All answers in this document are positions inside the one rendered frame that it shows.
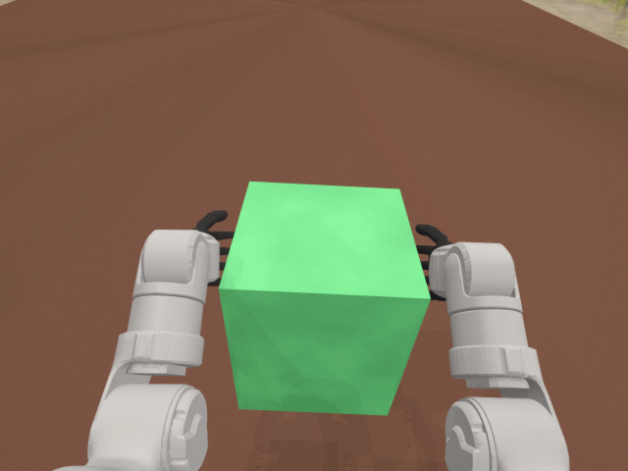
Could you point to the left robot forearm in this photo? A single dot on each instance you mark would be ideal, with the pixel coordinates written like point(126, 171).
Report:
point(163, 336)

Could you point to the robot right hand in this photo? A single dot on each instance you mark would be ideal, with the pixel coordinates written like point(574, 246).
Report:
point(440, 239)

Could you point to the left robot upper arm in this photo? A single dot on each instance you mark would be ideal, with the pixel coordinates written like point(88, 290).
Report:
point(149, 427)

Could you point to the right robot upper arm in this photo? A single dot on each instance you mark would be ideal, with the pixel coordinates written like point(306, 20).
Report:
point(502, 434)

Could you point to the right robot forearm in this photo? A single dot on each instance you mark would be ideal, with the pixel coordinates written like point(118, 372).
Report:
point(490, 349)

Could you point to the carton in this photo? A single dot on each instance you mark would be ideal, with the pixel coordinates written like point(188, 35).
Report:
point(323, 295)

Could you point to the robot left hand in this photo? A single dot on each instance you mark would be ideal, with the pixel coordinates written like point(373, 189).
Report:
point(205, 224)

